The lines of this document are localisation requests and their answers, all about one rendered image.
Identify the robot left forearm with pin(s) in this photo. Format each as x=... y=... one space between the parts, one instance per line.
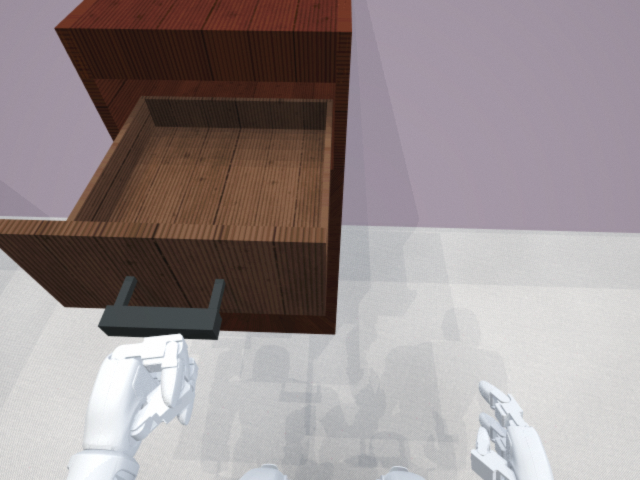
x=102 y=465

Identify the cabinet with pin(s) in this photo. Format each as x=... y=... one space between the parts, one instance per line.
x=293 y=49

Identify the right robot hand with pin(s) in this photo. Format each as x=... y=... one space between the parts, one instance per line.
x=518 y=447

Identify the handle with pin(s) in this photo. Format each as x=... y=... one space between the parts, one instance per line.
x=142 y=321

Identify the drawer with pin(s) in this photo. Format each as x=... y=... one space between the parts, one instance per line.
x=195 y=189

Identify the left robot hand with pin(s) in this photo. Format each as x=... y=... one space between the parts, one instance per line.
x=158 y=371

